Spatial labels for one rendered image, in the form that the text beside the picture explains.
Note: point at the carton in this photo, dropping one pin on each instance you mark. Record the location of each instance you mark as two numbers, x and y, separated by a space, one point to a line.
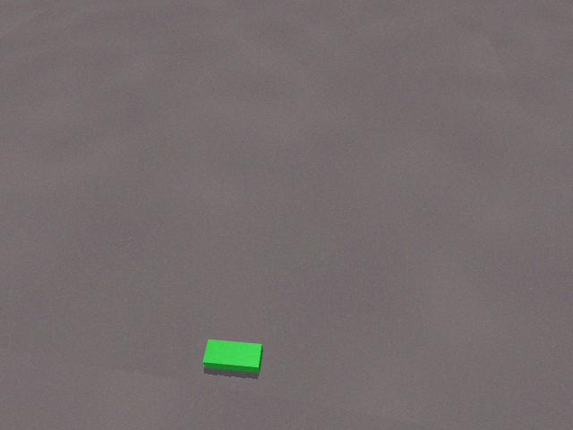
233 355

